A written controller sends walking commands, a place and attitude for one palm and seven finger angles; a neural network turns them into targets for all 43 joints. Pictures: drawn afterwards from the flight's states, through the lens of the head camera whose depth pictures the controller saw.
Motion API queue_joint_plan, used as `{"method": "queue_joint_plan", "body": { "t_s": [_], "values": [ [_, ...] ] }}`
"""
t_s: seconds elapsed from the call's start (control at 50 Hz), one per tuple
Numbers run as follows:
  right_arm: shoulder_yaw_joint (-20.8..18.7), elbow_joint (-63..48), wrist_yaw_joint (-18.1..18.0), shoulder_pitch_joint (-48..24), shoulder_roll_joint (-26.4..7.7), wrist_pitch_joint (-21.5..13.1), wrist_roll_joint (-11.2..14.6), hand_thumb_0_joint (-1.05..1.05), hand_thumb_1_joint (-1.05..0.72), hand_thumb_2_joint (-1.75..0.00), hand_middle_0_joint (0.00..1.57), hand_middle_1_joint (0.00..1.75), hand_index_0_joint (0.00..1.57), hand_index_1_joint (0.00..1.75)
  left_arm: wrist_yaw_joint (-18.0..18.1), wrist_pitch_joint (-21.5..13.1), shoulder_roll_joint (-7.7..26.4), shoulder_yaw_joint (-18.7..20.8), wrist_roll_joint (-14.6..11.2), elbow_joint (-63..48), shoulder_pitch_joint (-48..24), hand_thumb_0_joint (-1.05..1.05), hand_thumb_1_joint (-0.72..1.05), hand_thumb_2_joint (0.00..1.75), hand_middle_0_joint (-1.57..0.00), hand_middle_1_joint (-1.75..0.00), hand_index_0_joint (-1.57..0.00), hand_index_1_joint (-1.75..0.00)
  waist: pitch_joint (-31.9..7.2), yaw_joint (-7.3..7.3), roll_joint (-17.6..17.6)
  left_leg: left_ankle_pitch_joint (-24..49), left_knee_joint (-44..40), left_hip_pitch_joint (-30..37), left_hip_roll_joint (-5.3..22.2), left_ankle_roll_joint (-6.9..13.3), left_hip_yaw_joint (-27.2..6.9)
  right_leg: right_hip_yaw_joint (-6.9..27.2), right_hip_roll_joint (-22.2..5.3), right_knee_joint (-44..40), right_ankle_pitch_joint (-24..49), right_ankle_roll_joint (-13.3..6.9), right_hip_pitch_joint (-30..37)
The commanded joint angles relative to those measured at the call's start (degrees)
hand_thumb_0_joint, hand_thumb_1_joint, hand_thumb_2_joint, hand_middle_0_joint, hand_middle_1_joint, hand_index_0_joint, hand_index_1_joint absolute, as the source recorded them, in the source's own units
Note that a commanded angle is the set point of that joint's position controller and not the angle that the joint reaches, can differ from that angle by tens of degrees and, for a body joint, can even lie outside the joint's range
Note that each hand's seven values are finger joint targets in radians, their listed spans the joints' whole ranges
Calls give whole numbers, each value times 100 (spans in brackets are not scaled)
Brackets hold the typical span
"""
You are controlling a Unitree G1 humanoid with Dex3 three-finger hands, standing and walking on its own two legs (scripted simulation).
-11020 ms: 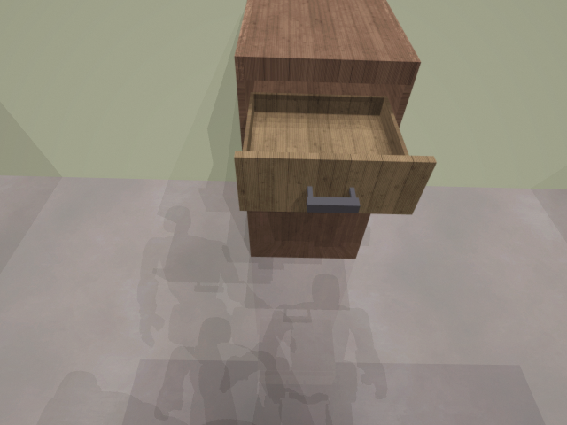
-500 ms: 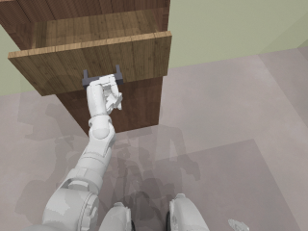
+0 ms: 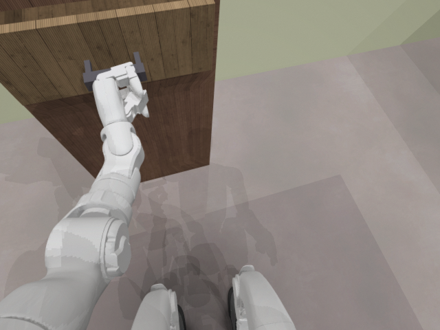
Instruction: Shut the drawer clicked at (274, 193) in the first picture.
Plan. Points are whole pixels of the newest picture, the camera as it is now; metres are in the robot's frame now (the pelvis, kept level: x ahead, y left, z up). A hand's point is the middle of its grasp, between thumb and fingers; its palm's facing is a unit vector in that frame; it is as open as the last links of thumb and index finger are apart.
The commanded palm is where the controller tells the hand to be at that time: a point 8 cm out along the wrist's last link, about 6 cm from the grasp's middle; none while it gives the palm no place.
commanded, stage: push the drawer shut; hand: left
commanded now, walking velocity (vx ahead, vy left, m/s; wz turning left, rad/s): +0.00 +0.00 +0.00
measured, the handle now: (114, 68) +0.59 +0.12 +0.05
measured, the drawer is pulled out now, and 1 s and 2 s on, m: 0.04 0.00 0.00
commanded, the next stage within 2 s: pull the fist back off the drawer in 0.68 s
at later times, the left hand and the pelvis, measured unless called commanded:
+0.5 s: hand (140, 75) +0.57 +0.07 +0.05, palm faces +0.17 -0.99 -0.03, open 3.2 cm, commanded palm +0.56 +0.12 +0.05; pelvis +0.01 +0.00 +0.00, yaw +0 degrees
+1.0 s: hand (143, 74) +0.57 +0.07 +0.05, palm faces +0.17 -0.98 -0.04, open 3.3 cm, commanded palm +0.56 +0.11 +0.05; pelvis -0.02 +0.00 -0.02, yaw -1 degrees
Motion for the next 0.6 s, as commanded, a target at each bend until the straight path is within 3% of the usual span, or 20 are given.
{"method": "queue_joint_plan", "body": {
  "t_s": [0.0,0.1,0.14,0.22,0.28,0.38,0.44,0.5,0.56,0.58],
  "values": [
    [-338,-272,-47,1092,-939,-46,-4,0,-90,-90,20,30,20,30,-69,-366,1125,145,79,-1152,-3160,0,90,90,-140,-160,-140,-160,-2990,-265,133,1368,-732,1473,-183,59,-322,219,304,-870,1292,19,1879],
    [-324,-246,-26,1237,-974,11,-28,0,-90,-90,20,30,20,30,-121,-323,1280,213,103,-1037,-3464,0,90,90,-140,-160,-140,-160,-3024,-367,258,1560,-696,1602,-151,57,-382,182,323,-855,1377,13,1716],
    [-334,-245,-10,1295,-966,30,-43,0,-90,-90,20,30,20,30,-144,-337,1316,210,137,-1099,-3536,0,90,90,-140,-160,-140,-160,-3161,-338,470,1721,-687,1763,-145,31,-397,172,328,-830,1470,-3,1693],
    [-322,-187,23,1362,-1002,67,-60,0,-90,-90,20,30,20,30,-162,-261,1273,139,150,-845,-3786,0,90,90,-140,-160,-140,-160,-2935,-530,347,1635,-635,1691,-115,55,-440,139,350,-882,1336,19,1455],
    [-315,-193,17,1450,-1027,92,-80,0,-90,-90,20,30,20,30,-137,-279,1588,341,199,-923,-3925,0,90,90,-140,-160,-140,-160,-3211,-495,536,1833,-613,1803,-118,42,-456,139,352,-810,1491,8,1508],
    [-289,-133,59,1526,-1043,107,-114,0,-90,-90,20,30,20,30,-163,-242,1537,232,267,-730,-4242,0,90,90,-140,-160,-140,-160,-3126,-613,711,1843,-555,1860,-94,24,-544,81,369,-801,1342,0,1202],
    [-281,-132,44,1611,-1071,133,-125,0,-90,-90,20,30,20,30,-138,-179,1844,397,301,-685,-4478,0,90,90,-140,-160,-140,-160,-3133,-710,524,1790,-495,1645,-93,74,-529,125,380,-818,1390,25,1321],
    [-265,-112,37,1646,-1066,141,-127,0,-90,-90,20,30,20,30,-110,-191,1954,379,368,-742,-4861,0,90,90,-140,-160,-140,-160,-3220,-768,817,1731,-475,1734,-102,62,-555,125,380,-798,1267,23,1160],
    [-250,-115,17,1678,-1094,129,-135,0,-90,-90,20,30,20,30,-49,-209,2226,522,397,-809,-5074,0,90,90,-140,-160,-140,-160,-3276,-820,796,1637,-488,1738,-87,69,-616,107,393,-777,1170,19,1126],
    [-231,-129,27,1657,-1077,121,-130,0,-90,-90,20,30,20,30,-53,-202,2138,409,424,-762,-5103,0,90,90,-140,-160,-140,-160,-3284,-823,966,1614,-492,1735,-104,60,-599,121,395,-797,1133,18,1093]
  ]
}}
